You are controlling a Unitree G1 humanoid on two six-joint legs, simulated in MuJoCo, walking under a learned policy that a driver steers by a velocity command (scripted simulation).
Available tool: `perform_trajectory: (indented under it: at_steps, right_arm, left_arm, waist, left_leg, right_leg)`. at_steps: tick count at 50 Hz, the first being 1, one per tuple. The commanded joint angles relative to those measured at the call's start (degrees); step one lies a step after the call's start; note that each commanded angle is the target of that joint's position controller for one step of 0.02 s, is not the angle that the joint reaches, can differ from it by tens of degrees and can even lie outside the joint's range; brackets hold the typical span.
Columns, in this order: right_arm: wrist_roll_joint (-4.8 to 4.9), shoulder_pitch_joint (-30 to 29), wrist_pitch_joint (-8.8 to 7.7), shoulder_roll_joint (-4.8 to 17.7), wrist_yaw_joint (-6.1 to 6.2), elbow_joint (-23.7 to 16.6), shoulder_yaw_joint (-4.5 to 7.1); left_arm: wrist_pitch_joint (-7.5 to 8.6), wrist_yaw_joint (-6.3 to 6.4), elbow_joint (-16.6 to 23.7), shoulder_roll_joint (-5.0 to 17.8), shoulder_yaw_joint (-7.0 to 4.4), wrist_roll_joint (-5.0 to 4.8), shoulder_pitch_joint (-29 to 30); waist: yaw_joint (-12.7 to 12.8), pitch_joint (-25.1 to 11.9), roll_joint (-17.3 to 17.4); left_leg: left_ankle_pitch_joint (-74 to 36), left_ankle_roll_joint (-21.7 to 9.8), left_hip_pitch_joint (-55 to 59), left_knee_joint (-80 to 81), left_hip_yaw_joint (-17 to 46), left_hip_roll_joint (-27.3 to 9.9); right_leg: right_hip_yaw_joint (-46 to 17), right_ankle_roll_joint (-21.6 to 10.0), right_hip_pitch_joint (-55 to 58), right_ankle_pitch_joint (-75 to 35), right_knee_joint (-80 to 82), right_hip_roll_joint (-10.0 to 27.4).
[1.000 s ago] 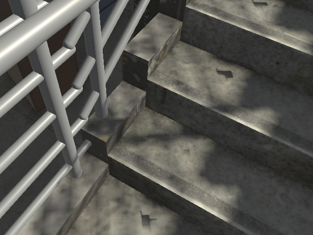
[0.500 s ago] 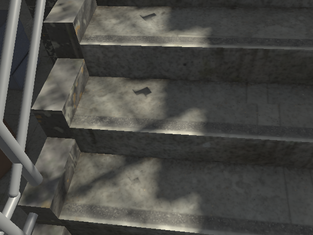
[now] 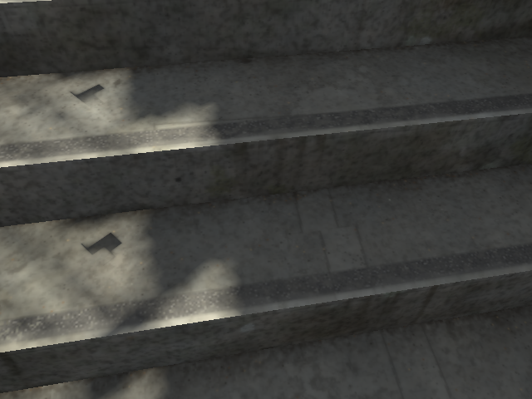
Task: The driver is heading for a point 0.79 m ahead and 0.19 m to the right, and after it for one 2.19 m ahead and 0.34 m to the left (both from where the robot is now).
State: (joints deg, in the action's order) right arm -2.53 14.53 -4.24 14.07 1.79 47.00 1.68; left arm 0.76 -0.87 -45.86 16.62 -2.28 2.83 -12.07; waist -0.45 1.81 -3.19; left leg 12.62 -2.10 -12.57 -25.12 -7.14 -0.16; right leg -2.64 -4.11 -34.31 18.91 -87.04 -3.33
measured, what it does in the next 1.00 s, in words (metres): climbs, turning right: right foot 0.18 m higher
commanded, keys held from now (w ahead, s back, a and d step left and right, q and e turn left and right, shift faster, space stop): w+e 0.06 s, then e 0.34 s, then no key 0.48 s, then q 0.12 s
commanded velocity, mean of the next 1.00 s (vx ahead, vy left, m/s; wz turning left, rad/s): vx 0.14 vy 0.00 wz -0.35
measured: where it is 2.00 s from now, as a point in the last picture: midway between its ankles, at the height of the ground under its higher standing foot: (276, 254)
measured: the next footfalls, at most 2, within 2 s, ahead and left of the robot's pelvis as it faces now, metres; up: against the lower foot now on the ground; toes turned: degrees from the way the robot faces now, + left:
right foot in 0.36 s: +0.39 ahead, -0.23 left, +0.18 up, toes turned -17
left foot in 1.74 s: +0.70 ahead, +0.10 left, +0.35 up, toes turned +3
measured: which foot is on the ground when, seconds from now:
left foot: down 0.00-0.38, up 0.40-1.00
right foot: up 0.00-0.34, down 0.36-1.00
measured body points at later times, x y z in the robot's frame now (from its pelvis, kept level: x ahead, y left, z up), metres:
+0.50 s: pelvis +0.23 -0.14 +0.07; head +0.28 -0.17 +0.51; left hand +0.50 -0.01 -0.02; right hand +0.24 -0.42 -0.06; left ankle +0.14 +0.04 -0.47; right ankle +0.35 -0.22 -0.56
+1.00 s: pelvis +0.36 -0.21 +0.16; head +0.36 -0.25 +0.61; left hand +0.59 -0.07 +0.08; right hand +0.37 -0.52 +0.03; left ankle +0.42 -0.02 -0.34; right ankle +0.35 -0.22 -0.56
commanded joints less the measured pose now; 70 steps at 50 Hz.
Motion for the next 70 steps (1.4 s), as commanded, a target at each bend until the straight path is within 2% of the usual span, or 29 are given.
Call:
perform_trajectory:
  at_steps: [1,6,13,16,18,19,20,21,23,24,26,29,31,32,33,35,36,37,38,40,44,45,46,47,48,53,59,62,70]
  right_arm:
    - [0.18,6.83,-1.66,6.69,-0.42,0.58,1.89]
    - [0.7,12.74,-2.31,6.11,-0.75,4.7,2.33]
    - [0.11,20.11,0.9,3.46,0.33,11.24,0.85]
    - [1.74,14.77,2.35,6.96,0.56,6.34,1.17]
    - [4.6,7.64,0.95,18.88,-1.66,2.37,4.12]
    - [6.22,5.5,-0.74,20.36,-3.08,-2.09,4.96]
    - [5.26,4.25,-1.92,13.31,-5.54,-8.08,3.82]
    - [2.05,5.5,-0.86,9.55,-5.76,-6.33,3.89]
    - [1.73,4.68,2.45,-0.42,-2.09,-9.64,1.38]
    - [0.14,3.91,3.66,-2.41,-0.38,-10.45,0.42]
    - [-0.73,8.2,6.25,-2.13,2.11,-10.11,0.22]
    - [0.9,1.13,6.28,-4.67,3.39,-13.69,-1.07]
    - [1.27,0.99,6.86,1.34,3.69,-12.33,0.79]
    - [2.49,3.68,5.65,1.05,3.91,-13.41,0.33]
    - [3.54,3.81,6.04,-1.14,4.03,-12.32,0.01]
    - [4.65,-0.81,6.69,-3.42,4.2,-12.77,-0.84]
    - [6.08,-3.66,2.27,7.16,0.16,-13.37,2.23]
    - [4.77,0.0,-0.74,12.46,-1.55,-10.39,4.01]
    - [4.19,0.17,-2.04,12.29,-1.9,-9.6,3.99]
    - [3.75,-0.48,-2.57,9.81,-1.3,-8.46,3.61]
    - [3.8,-2.66,-0.79,8.75,-1.5,-8.08,3.89]
    - [-1.26,-2.57,4.58,-1.76,-0.21,-4.84,0.48]
    - [-1.79,-3.98,6.63,-3.57,0.31,-5.68,-0.24]
    - [6.29,-1.77,2.01,6.08,-1.09,-9.0,3.15]
    - [7.92,1.17,-0.01,9.46,-0.73,-6.29,4.17]
    - [4.31,3.88,-2.15,10.04,-0.62,-3.91,5.09]
    - [3.84,-0.91,-1.64,8.95,0.27,-7.46,4.18]
    - [3.32,0.09,-1.14,7.74,0.29,-7.64,3.32]
    - [3.76,-3.61,-0.28,5.1,-3.1,-8.01,1.88]
  left_arm:
    - [-1.01,-0.02,7.88,-0.17,-0.08,0.33,5.84]
    - [-2.85,3.69,14.39,-2.15,-0.35,1.11,14.55]
    - [-3.4,1.62,28.99,-10.13,3.56,-0.53,34.98]
    - [-4.36,-0.48,28.02,-11.31,5.13,-4.02,25.29]
    - [-4.29,-1.01,18.77,-2.94,1.19,-2.23,-2.18]
    - [-3.61,-0.61,17.3,1.58,-0.92,-3.06,-7.54]
    - [-3.5,-0.14,18.19,13.14,-4.32,-2.37,-2.78]
    - [-4.29,1.34,18.26,12.38,-5.45,-1.55,0.75]
    - [-3.25,1.59,14.95,5.58,-3.33,-1.0,9.22]
    - [-2.31,2.2,12.5,1.92,-1.89,-1.47,10.75]
    - [-0.82,2.38,10.05,-2.86,0.11,-1.61,12.2]
    - [-0.06,3.7,6.81,-3.21,1.61,-1.29,6.97]
    - [-0.39,4.1,9.5,-1.96,1.91,-2.1,8.27]
    - [-0.07,5.38,14.29,3.19,1.19,-2.98,12.43]
    - [-0.51,5.76,14.76,3.06,1.85,-1.41,11.66]
    - [-1.44,5.82,14.0,2.02,2.82,-1.5,5.59]
    - [-1.68,-0.39,13.58,7.05,4.15,6.1,0.77]
    - [-1.57,-3.15,15.74,8.15,3.53,4.16,4.64]
    - [-1.63,-4.1,16.02,7.43,4.11,2.09,8.58]
    - [-0.48,-3.91,16.42,3.18,6.02,0.18,8.86]
    - [3.23,-2.92,14.37,2.0,7.0,-1.32,2.26]
    - [3.66,2.97,8.47,1.01,3.25,-1.72,-4.87]
    - [3.69,4.9,6.19,1.27,3.59,-1.71,-12.16]
    - [4.98,-2.39,9.9,1.08,6.54,0.94,-4.4]
    - [5.33,-5.28,11.53,-1.01,6.55,1.93,-0.37]
    - [4.23,-6.77,10.7,1.04,6.4,0.32,2.73]
    - [4.32,-5.09,11.08,2.85,3.62,1.75,-3.01]
    - [2.4,-4.82,10.3,1.3,4.05,2.25,-1.42]
    - [1.12,-3.17,6.2,3.13,2.56,3.46,-1.43]
  waist:
    - [-0.99,2.28,8.18]
    - [-1.33,2.64,10.16]
    - [-3.07,4.63,11.33]
    - [0.84,-7.68,10.95]
    - [12.04,-22.18,15.38]
    - [16.16,-25.57,12.81]
    - [11.77,-34.04,-13.19]
    - [8.33,-37.83,-4.75]
    - [-0.13,-21.11,3.37]
    - [-2.7,-11.4,2.06]
    - [-5.76,-4.25,-2.45]
    - [-4.1,-2.82,-0.11]
    - [-2.0,-4.77,3.53]
    - [-3.79,-12.27,-0.55]
    - [-2.33,-13.95,-0.7]
    - [2.28,-9.16,3.02]
    - [1.83,-3.06,-2.6]
    - [1.24,-0.77,-3.14]
    - [-0.89,-2.5,-1.35]
    - [-1.42,-6.54,0.15]
    - [0.52,-7.38,-2.53]
    - [4.94,-6.35,2.74]
    - [6.61,-4.85,0.45]
    - [1.17,-9.25,-7.51]
    - [1.49,-8.69,-2.89]
    - [-2.92,-9.7,-1.71]
    - [1.14,-10.93,-2.35]
    - [0.7,-11.85,-4.17]
    - [-0.91,-8.16,-2.74]
  left_leg:
    - [2.2,-10.68,4.31,15.78,13.92,-18.74]
    - [-6.75,-10.05,13.83,16.58,7.59,-22.56]
    - [-18.65,-5.35,24.57,20.45,-2.04,-17.58]
    - [-53.87,-6.55,11.12,21.63,-7.46,-15.55]
    - [-95.68,-3.67,13.43,-6.6,-9.02,-17.22]
    - [-79.54,1.07,-4.43,-28.55,-7.17,-11.9]
    - [10.62,5.66,-20.54,-60.05,-3.6,2.86]
    - [7.7,3.19,-18.06,-74.78,12.23,0.99]
    - [0.02,2.65,-23.01,-80.09,10.26,-1.46]
    - [-0.27,1.81,-26.42,-79.05,11.04,-2.47]
    - [0.92,1.36,-28.41,-80.33,11.75,-1.97]
    - [1.05,3.16,-33.18,-74.07,16.03,-2.16]
    - [-2.05,5.37,-30.99,-61.4,11.82,-2.19]
    - [-0.45,6.43,-30.85,-70.0,8.74,-0.18]
    - [-0.31,7.25,-35.64,-80.79,9.99,0.62]
    - [-1.78,6.42,-47.04,-88.75,16.21,2.55]
    - [-17.46,5.66,-52.46,-94.33,24.64,7.61]
    - [-17.55,6.16,-54.55,-93.5,25.33,7.75]
    - [-18.11,6.52,-56.29,-94.5,23.69,7.56]
    - [-17.17,8.29,-55.85,-91.55,22.73,5.93]
    - [-11.93,12.54,-52.93,-84.98,19.09,3.59]
    - [-5.02,8.43,-50.9,-76.79,11.87,3.17]
    - [-0.28,7.48,-52.04,-76.29,11.41,3.32]
    - [-7.16,10.19,-52.08,-78.78,23.14,2.47]
    - [-7.02,11.49,-54.97,-79.69,26.45,2.61]
    - [-1.72,10.87,-52.87,-87.29,24.39,3.84]
    - [5.97,10.99,-53.41,-91.99,20.05,5.94]
    - [5.58,10.15,-53.34,-92.87,18.74,5.45]
    - [3.14,8.5,-48.23,-84.2,15.39,2.62]
  right_leg:
    - [-1.71,0.52,-18.12,0.4,-11.95,2.83]
    - [-1.98,1.08,-38.22,12.01,-28.57,3.29]
    - [5.12,0.02,-49.91,21.97,-14.07,8.48]
    - [13.04,-1.54,-3.68,2.84,17.19,4.48]
    - [13.31,-5.24,19.67,2.24,21.24,-3.64]
    - [-1.37,-8.15,36.27,-1.54,32.21,-2.0]
    - [-37.17,-14.21,44.47,-23.51,53.85,18.38]
    - [-40.79,-11.78,37.08,-24.44,54.89,18.7]
    - [-36.37,-8.66,16.79,1.07,57.7,17.22]
    - [-30.79,-6.07,8.2,4.54,56.06,13.76]
    - [-20.18,-4.85,-0.72,2.59,56.28,10.69]
    - [-13.13,-2.57,0.44,-11.44,56.54,9.07]
    - [-12.29,1.85,7.12,-18.35,62.96,9.31]
    - [-17.1,3.32,10.04,-25.98,64.6,10.74]
    - [-17.82,3.52,15.58,-24.17,63.22,12.32]
    - [-17.26,3.68,21.65,-10.98,63.92,11.72]
    - [-20.21,10.32,13.09,8.42,65.23,9.96]
    - [-21.48,10.39,14.08,12.62,67.87,12.55]
    - [-19.15,10.74,14.26,12.51,67.02,12.37]
    - [-14.52,9.5,18.26,6.86,64.2,10.42]
    - [-10.62,7.41,25.44,-8.24,63.17,8.93]
    - [-4.64,5.86,29.66,-25.48,61.43,9.96]
    - [-4.49,5.97,33.31,-40.32,59.93,8.38]
    - [-12.51,4.55,34.52,-38.32,57.45,13.03]
    - [-15.0,2.47,35.88,-41.35,58.15,17.58]
    - [-7.94,-0.51,31.96,-48.53,56.44,17.29]
    - [-5.67,-13.0,37.73,-69.8,56.68,22.62]
    - [-2.61,-16.29,38.65,-67.91,57.66,22.77]
    - [6.71,-15.12,38.98,-62.19,64.07,24.48]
